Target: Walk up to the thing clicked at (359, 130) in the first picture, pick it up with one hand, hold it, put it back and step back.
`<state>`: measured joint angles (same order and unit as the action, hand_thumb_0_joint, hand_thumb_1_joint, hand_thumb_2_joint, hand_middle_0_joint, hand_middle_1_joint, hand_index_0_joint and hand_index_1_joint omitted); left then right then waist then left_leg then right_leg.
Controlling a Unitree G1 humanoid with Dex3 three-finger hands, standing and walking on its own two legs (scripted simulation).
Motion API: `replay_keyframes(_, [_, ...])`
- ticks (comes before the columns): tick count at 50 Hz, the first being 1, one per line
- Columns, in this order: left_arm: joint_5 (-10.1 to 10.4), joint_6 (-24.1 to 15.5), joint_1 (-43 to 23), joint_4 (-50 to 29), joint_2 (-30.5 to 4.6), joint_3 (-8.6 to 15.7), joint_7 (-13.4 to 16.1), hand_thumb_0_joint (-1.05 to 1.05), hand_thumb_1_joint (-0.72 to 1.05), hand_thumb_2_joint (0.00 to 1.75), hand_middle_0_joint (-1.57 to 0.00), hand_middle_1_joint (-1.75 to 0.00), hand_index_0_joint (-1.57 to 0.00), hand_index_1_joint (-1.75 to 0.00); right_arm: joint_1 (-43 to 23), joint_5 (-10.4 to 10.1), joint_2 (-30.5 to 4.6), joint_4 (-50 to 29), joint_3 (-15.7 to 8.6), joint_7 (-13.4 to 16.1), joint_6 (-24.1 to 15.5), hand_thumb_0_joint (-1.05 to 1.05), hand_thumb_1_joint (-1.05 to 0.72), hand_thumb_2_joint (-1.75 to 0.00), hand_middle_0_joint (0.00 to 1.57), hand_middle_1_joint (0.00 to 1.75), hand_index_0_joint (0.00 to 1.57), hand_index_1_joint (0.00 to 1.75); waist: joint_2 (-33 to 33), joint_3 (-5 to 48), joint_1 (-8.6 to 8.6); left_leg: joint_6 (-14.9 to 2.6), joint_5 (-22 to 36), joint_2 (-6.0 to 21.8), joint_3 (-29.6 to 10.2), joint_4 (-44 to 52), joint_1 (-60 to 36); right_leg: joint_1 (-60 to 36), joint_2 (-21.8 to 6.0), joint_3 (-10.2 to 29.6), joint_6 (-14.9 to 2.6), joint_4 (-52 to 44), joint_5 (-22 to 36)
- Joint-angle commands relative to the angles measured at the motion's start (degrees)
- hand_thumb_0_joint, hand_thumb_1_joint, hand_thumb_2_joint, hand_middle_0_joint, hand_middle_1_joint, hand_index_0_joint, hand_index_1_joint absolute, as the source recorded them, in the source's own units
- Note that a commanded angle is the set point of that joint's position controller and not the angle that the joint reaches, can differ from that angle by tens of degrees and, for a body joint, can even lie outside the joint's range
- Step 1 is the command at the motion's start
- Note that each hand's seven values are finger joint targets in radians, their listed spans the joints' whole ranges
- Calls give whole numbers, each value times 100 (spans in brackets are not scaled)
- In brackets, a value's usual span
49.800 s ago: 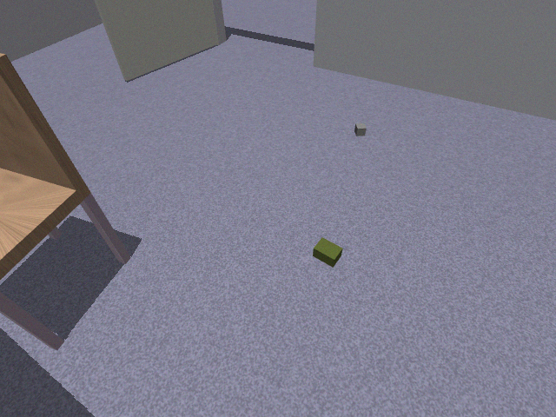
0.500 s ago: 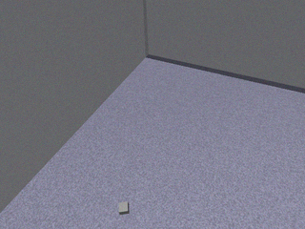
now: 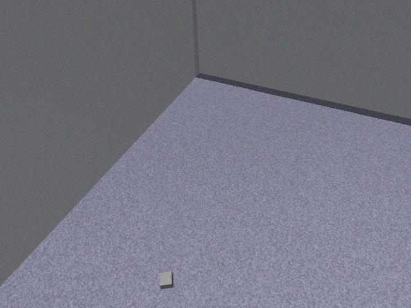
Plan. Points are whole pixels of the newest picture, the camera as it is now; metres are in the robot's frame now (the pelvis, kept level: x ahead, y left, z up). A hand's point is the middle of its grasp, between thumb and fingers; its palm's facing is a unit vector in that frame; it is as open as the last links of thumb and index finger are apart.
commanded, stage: stand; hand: left
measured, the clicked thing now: (166, 280) +0.41 +0.23 -0.76
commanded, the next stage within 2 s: walk up in 0.40 s
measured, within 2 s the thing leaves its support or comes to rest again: neither
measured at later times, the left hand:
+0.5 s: hand out of the picture +0.07 +0.26 -0.16, palm faces +0.01 -0.93 -0.36, open 7.4 cm
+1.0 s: hand out of the picture +0.02 +0.31 -0.19, palm faces -0.07 -0.93 -0.35, open 7.4 cm
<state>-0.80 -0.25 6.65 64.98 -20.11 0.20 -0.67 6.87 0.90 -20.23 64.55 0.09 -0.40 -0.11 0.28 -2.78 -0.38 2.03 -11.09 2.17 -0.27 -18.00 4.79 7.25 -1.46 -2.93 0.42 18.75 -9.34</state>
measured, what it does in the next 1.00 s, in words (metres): walks backwards: left foot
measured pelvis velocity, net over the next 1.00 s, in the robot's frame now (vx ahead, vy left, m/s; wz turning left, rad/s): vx -0.10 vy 0.06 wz -0.03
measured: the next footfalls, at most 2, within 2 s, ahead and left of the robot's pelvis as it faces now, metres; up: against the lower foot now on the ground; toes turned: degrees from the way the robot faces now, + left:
left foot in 0.72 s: -0.05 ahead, +0.15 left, +0.00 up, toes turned +0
right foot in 1.16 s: -0.12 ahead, -0.08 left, +0.00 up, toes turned -1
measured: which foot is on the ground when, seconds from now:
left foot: down 0.00-0.56, up 0.58-0.70, down 0.72-1.00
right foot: down 0.00-0.74, up 0.76-1.00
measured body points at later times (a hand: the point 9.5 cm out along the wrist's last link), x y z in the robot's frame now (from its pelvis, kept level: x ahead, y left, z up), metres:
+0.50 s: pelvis -0.01 +0.00 -0.01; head +0.02 +0.00 +0.44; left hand +0.07 +0.31 -0.13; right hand +0.07 -0.31 -0.14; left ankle -0.01 +0.14 -0.75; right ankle +0.01 -0.12 -0.75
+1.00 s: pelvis -0.10 +0.06 -0.02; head -0.02 +0.08 +0.42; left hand +0.03 +0.36 -0.16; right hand -0.04 -0.26 -0.13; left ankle -0.09 +0.15 -0.75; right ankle -0.13 -0.08 -0.68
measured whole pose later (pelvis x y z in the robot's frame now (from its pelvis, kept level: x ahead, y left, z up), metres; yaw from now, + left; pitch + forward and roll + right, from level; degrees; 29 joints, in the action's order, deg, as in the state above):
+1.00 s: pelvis -0.10 +0.06 -0.02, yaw -2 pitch -1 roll -1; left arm -1.2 4.9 4.7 50.4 -21.9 3.5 1.2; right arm 9.5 1.8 -19.5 52.5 -3.3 1.8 2.3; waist -2.7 -11.8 0.7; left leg -2.6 -18.3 -0.4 2.0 -34.8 15.6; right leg 24.9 6.3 7.8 0.7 62.4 -28.2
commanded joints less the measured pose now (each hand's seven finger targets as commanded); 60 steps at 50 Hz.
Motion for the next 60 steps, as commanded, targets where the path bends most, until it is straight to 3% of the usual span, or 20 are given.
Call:
replay_keyframes(1, [35, -156, -225, -348, -1233, 220, 87, 0, 90, 90, -20, -30, -20, -30, -171, -18, -1214, -360, -202, 76, -143, 0, -90, -90, 20, 30, 20, 30, 46, 435, 17, -249, 768, 566, -414, 289, 182, -308, -689, 567, -128, -254, 747])
replay_keyframes(19, [32, -143, -189, -343, -1236, 213, 90, 0, 90, 90, -20, -30, -20, -30, -213, -21, -1201, -361, -205, 81, -135, 0, -90, -90, 20, 30, 20, 30, 45, 280, 3, -234, 596, 546, -400, 347, 213, -157, -666, 569, -134, -319, 543])
replay_keyframes(20, [119, -54, -261, -464, -1556, 500, 144, 0, 90, 90, -20, -30, -20, -30, -346, -63, -1484, -374, -339, 80, -11, 0, -90, -90, 20, 30, 20, 30, -68, -436, -46, -347, 1490, 442, -476, -252, 687, 282, -614, 623, -183, 191, 1613])
replay_keyframes(24, [133, 28, -123, -757, -1530, 571, 186, 0, 90, 90, -20, -30, -20, -30, -109, -144, -1335, -600, -389, 83, 84, 0, -90, -90, 20, 30, 20, 30, -222, 530, -7, -402, 1768, 287, -240, -1150, 382, 75, -834, 696, -549, 468, 2230])
replay_keyframes(26, [109, 88, -334, -943, -1633, 622, 188, 0, 90, 90, -20, -30, -20, -30, -31, -140, -1328, -692, -431, 84, 153, 0, -90, -90, 20, 30, 20, 30, -472, 784, 46, -355, 857, -9, -46, -1787, 420, 267, -1244, 1068, -859, 357, 2089])
replay_keyframes(29, [-51, 137, -686, -1282, -1760, 685, 210, 0, 90, 90, -20, -30, -20, -30, 306, -74, -1241, -807, -509, 52, 310, 0, -90, -90, 20, 30, 20, 30, -1113, 647, 68, -389, -1982, -339, -125, -3372, 868, 859, -2037, 1680, -1529, 191, 1696])
replay_keyframes(31, [-97, 156, -879, -1479, -1758, 687, 216, 0, 90, 90, -20, -30, -20, -30, 565, -86, -1274, -902, -566, 12, 341, 0, -90, -90, 20, 30, 20, 30, -1231, 540, 209, -471, -2148, -164, -430, -3510, 823, 1267, -2012, 1539, -1488, 369, 1486])
replay_keyframes(33, [-110, 175, -944, -1602, -1623, 638, 236, 0, 90, 90, -20, -30, -20, -30, 701, -103, -1271, -950, -596, 18, 295, 0, -90, -90, 20, 30, 20, 30, -1161, 653, 260, -462, -1525, -109, -345, -2714, 918, 981, -1620, 1180, -1135, 979, 1642])
replay_keyframes(35, [-32, 257, -886, -1720, -1436, 577, 219, 0, 90, 90, -20, -30, -20, -30, 798, 12, -1372, -993, -641, 78, 196, 0, -90, -90, 20, 30, 20, 30, -347, 640, 306, -422, 721, 205, -470, -955, 890, 838, -911, 735, -597, 2002, 1077])
replay_keyframes(36, [47, 305, -777, -1806, -1129, 519, 233, 0, 90, 90, -20, -30, -20, -30, 654, 126, -1745, -1031, -744, 116, 169, 0, -90, -90, 20, 30, 20, 30, 1079, 552, 223, -508, 2329, 813, -1519, -481, 669, 1441, -17, 410, -336, 3043, 0])
replay_keyframes(37, [47, 349, -666, -1836, -999, 519, 272, 0, 90, 90, -20, -30, -20, -30, 664, 166, -1958, -1128, -798, 138, 146, 0, -90, -90, 20, 30, 20, 30, 1330, 473, 204, -698, 3626, 1170, -2094, -460, -9, 2376, 714, 670, -251, 3552, -2412])
replay_keyframes(39, [7, 423, -268, -1771, -1032, 524, 334, 0, 90, 90, -20, -30, -20, -30, 480, 150, -2088, -1378, -801, 169, 142, 0, -90, -90, 20, 30, 20, 30, 1129, 645, 166, -938, 4165, 1573, -2168, -643, 191, 2321, 760, 1250, -229, 4401, -2723])
replay_keyframes(41, [2, 431, -470, -1719, -1219, 588, 372, 0, 90, 90, -20, -30, -20, -30, 72, 151, -1858, -1508, -775, 243, 136, 0, -90, -90, 20, 30, 20, 30, 1085, 502, 89, -1087, 3390, 1467, -1939, -649, 312, 2296, 706, 1550, -212, 4817, -2276])
replay_keyframes(44, [13, 424, 29, -1696, -1222, 578, 315, 0, 90, 90, -20, -30, -20, -30, -140, 118, -1519, -1669, -696, 331, 96, 0, -90, -90, 20, 30, 20, 30, 824, 519, -180, -1206, 3609, 1108, -1274, -1130, -331, 2584, 693, 1353, -139, 5063, -1785])
replay_keyframes(52, [-64, 312, -151, -2069, -1166, 688, 223, 0, 90, 90, -20, -30, -20, -30, 487, 42, -1593, -1800, -761, 377, 84, 0, -90, -90, 20, 30, 20, 30, 614, 573, 262, -1564, 3172, 1476, -1410, -1296, -599, 1957, 348, 935, 70, 3271, -1944])
replay_keyframes(55, [-96, 273, 298, -1950, -1121, 706, 171, 0, 90, 90, -20, -30, -20, -30, 89, 22, -1681, -1963, -761, 325, 127, 0, -90, -90, 20, 30, 20, 30, 731, 736, 54, -1398, 2225, 1370, -1230, -1475, 24, 1072, 207, 616, -67, 1960, -1466])
replay_keyframes(57, [-120, 222, 662, -1792, -1088, 742, 154, 0, 90, 90, -20, -30, -20, -30, -158, -23, -1622, -2036, -708, 288, 172, 0, -90, -90, 20, 30, 20, 30, 555, 791, -144, -1072, 1810, 1062, -899, -1919, 537, 286, 236, 532, -191, 698, -226])
replay_keyframes(58, [-154, 179, 661, -1825, -1284, 791, 159, 0, 90, 90, -20, -30, -20, -30, -138, -59, -1476, -2054, -650, 270, 175, 0, -90, -90, 20, 30, 20, 30, 182, 844, -137, -788, 1172, 757, -705, -2190, 1065, -113, -84, 1037, -328, 654, 713])
replay_keyframes(59, [-180, 159, 560, -1924, -1674, 889, 155, 0, 90, 90, -20, -30, -20, -30, -173, -114, -1269, -2132, -589, 256, 176, 0, -90, -90, 20, 30, 20, 30, -793, 693, -113, -431, 26, 1, -387, -2982, 1922, -221, -893, 2260, -793, 621, 1491])
replay_keyframes(60, [-130, 179, 272, -2094, -2042, 925, 145, 0, 90, 90, -20, -30, -20, -30, -332, -118, -1186, -2159, -599, 334, 213, 0, -90, -90, 20, 30, 20, 30, -1654, 427, -284, -267, -2582, -687, -232, -4287, 2061, 656, -1965, 3310, -1834, 293, 2169])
